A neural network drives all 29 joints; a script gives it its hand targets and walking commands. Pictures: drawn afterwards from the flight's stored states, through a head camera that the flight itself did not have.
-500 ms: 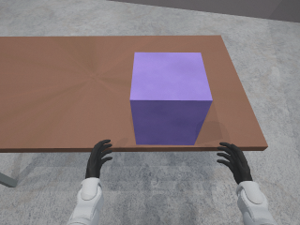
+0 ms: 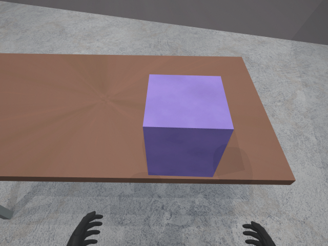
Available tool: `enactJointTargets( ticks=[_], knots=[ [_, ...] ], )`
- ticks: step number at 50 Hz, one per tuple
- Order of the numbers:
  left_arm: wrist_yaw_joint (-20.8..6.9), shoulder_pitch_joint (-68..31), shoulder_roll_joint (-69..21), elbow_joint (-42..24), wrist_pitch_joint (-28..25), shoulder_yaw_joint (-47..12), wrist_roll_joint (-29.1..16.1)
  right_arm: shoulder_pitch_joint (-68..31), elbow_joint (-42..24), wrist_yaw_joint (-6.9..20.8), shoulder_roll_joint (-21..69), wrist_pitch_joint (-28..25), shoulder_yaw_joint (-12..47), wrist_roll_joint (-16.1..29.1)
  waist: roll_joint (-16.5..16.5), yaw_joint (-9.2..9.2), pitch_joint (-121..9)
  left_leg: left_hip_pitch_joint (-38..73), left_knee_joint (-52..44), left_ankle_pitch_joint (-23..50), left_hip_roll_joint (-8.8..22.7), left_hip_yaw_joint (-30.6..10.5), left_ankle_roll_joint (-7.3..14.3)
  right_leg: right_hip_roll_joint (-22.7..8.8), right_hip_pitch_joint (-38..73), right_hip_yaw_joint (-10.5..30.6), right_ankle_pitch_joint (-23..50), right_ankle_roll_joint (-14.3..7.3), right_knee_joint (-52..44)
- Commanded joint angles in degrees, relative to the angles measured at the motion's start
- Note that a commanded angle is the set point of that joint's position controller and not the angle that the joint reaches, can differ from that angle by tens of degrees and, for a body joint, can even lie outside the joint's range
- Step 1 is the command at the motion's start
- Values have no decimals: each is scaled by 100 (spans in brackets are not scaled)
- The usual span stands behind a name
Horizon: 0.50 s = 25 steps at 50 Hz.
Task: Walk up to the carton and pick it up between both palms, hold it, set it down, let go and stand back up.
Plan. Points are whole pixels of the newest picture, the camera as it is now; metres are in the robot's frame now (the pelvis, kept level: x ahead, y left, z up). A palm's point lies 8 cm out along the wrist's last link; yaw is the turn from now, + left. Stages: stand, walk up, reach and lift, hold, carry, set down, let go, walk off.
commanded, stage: stand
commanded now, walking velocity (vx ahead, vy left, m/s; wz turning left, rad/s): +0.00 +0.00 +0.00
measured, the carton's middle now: (182, 128) +0.45 -0.04 -0.01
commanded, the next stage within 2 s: none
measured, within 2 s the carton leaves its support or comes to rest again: neither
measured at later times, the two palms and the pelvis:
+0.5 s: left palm out of the picture +0.01 +0.26 -0.12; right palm out of the picture -0.02 -0.26 -0.12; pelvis -0.02 +0.00 +0.00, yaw -1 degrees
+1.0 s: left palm out of the picture -0.06 +0.23 -0.14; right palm out of the picture -0.09 -0.21 -0.13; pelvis -0.03 +0.01 +0.01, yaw -1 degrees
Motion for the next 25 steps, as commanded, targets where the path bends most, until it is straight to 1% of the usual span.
enactJointTargets(
  ticks=[1,2,3,4,5,6,7,8,9,10,11,12,13,14,15,16,17,18,19,20,21,22,23,24,25],
  knots=[
    [30,954,1042,160,-427,443,71,722,-359,-5,-1234,1035,-471,-336,-27,-47,-1058,691,837,3553,1033,-391,223,-838,553,603,3980,159,341],
    [-18,651,960,123,-408,429,68,642,-367,-14,-1005,1127,-366,-315,156,-78,-662,160,590,2884,855,-395,163,-858,430,725,3636,92,336],
    [33,735,1088,209,-359,452,79,626,-325,-8,-887,1191,-357,-316,160,-11,-323,-149,333,1604,738,-433,139,-792,100,809,2488,63,51],
    [23,457,1190,227,-345,480,72,435,-354,15,-1095,1214,-438,-347,154,-24,328,-209,321,1212,729,-457,111,-798,-421,1017,2352,-23,-118],
    [-22,524,1165,315,-356,512,116,457,-416,50,-856,1202,-357,-349,34,-50,292,68,255,1322,710,-489,74,-839,-610,1010,2445,-97,-86],
    [-25,681,1030,423,-373,472,133,675,-390,28,-1058,1209,-428,-355,201,-40,-6,112,378,1397,752,-471,101,-778,-365,966,2625,-60,-120],
    [16,704,950,505,-370,429,81,645,-346,24,-1125,1219,-466,-340,-94,-50,259,-43,260,1152,722,-499,114,-746,-469,897,2470,-14,-258],
    [15,774,1065,616,-413,438,61,791,-402,36,-983,1188,-454,-312,-139,-77,-84,210,336,1144,715,-502,113,-756,-344,997,2617,-35,-233],
    [49,621,1142,616,-416,505,71,871,-179,-15,-1129,1205,-442,-321,129,-85,473,5,137,1094,682,-540,87,-798,-503,1125,2255,-49,-381],
    [13,784,887,706,-427,439,13,920,-150,-32,-1097,1212,-437,-282,221,-20,667,-80,62,996,720,-569,73,-776,-536,1130,2132,-51,-451],
    [15,937,1095,864,-368,497,80,917,-141,-55,-971,1232,-442,-279,347,13,386,105,59,926,675,-536,112,-778,-322,1031,1999,-27,-488],
    [61,969,1315,900,-396,577,66,901,-192,-78,-1131,1231,-499,-276,38,16,92,331,100,1097,672,-572,100,-750,-206,1083,1948,-49,-474],
    [75,1064,1115,995,-409,506,51,910,-194,-98,-1013,1174,-429,-232,190,52,136,342,34,1403,738,-630,107,-659,-186,942,1945,-75,-452],
    [98,1037,1062,1142,-403,507,85,1103,-115,-92,-1040,1100,-440,-222,-29,3,326,282,-88,1400,747,-726,122,-681,-195,978,1946,-77,-490],
    [88,1029,1029,1187,-398,484,67,1215,-15,-79,-1116,1138,-447,-198,196,-56,74,430,-39,1351,662,-622,132,-724,-26,1034,2147,-80,-557],
    [75,965,911,1177,-378,421,14,1165,22,-100,-1124,1168,-449,-206,360,31,368,237,-139,1413,675,-612,156,-645,-148,994,1897,-87,-612],
    [59,1206,903,1255,-395,438,7,1175,81,-89,-961,1199,-392,-185,448,74,344,230,-201,1209,710,-597,159,-685,-69,971,1675,-50,-565],
    [54,1418,997,1425,-386,440,43,1173,46,-118,-927,1200,-403,-219,-16,112,368,112,-208,835,720,-612,152,-704,1,1004,1549,-73,-752],
    [28,1044,1224,1373,-387,515,47,1148,109,-110,-991,1221,-382,-177,3,30,374,225,-277,1007,648,-616,158,-670,-10,1003,1793,-95,-672],
    [91,1123,1251,1469,-383,496,70,1263,142,-102,-1021,1195,-392,-201,-302,24,584,190,-438,970,668,-662,141,-561,-105,903,1655,-15,-713],
    [113,1250,1099,1509,-387,493,73,1297,179,-93,-1208,1177,-452,-241,2,68,754,300,-381,815,719,-714,174,-719,-218,1038,1611,6,-822],
    [94,1213,1028,1593,-389,424,71,1274,197,-66,-959,1188,-422,-140,-104,-45,700,529,-381,840,713,-537,158,-703,-355,1010,1648,-35,-898],
    [88,1214,1076,1582,-383,479,72,1501,324,-45,-890,1205,-386,-139,333,-62,671,388,-486,752,626,-620,111,-653,-289,980,1132,4,-985],
    [82,1333,858,1673,-388,385,5,1574,430,-78,-943,1251,-421,-153,377,-2,617,514,-444,495,661,-570,149,-692,-319,1083,907,-43,-1074],
    [58,1399,863,1796,-422,374,-25,1740,450,-83,-813,1204,-382,-130,327,-73,498,709,-490,744,713,-663,137,-634,-178,966,1010,-43,-1001]
  ],
)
